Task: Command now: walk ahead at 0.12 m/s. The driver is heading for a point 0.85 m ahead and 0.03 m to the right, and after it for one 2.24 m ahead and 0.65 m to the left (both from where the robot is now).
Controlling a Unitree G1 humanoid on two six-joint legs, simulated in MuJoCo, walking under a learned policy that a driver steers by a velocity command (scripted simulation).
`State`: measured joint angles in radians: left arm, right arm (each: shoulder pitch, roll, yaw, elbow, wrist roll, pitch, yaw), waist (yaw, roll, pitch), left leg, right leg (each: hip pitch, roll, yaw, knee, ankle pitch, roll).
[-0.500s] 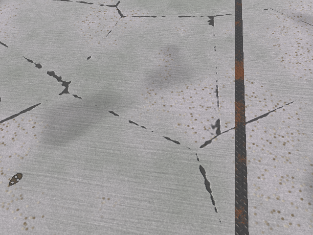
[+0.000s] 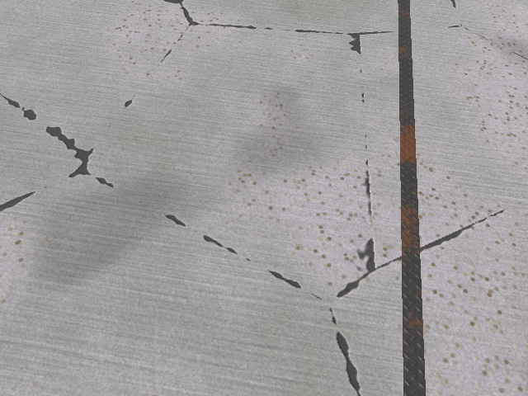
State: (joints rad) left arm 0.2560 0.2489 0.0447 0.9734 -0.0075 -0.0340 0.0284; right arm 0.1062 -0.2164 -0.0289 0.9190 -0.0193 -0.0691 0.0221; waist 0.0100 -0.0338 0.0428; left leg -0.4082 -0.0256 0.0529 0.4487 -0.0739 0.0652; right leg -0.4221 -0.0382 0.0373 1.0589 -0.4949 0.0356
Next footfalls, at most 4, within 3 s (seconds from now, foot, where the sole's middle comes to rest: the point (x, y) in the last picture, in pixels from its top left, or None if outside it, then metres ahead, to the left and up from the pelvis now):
0.20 right None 0.09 -0.15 -0.77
1.48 left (230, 374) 0.50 0.09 -0.77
2.06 right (321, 264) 0.82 -0.15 -0.77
2.56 left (237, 257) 0.84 0.09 -0.77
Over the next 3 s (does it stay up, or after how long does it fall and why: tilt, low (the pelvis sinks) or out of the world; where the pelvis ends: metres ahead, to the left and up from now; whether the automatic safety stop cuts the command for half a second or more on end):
stays up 0.82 -0.03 0.00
